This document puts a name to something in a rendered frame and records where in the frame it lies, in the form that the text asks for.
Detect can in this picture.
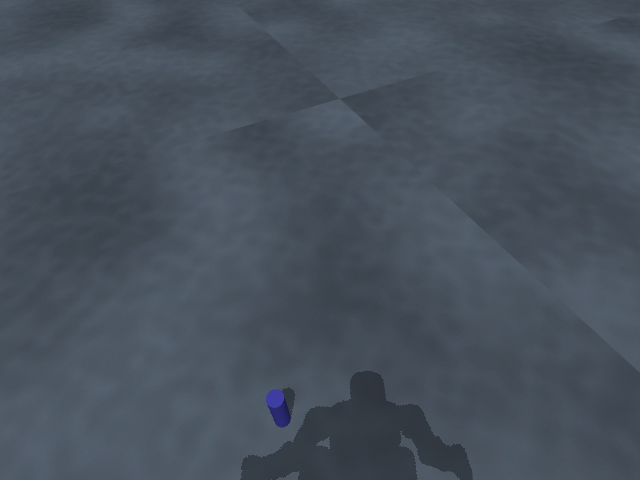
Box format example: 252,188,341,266
266,389,291,427

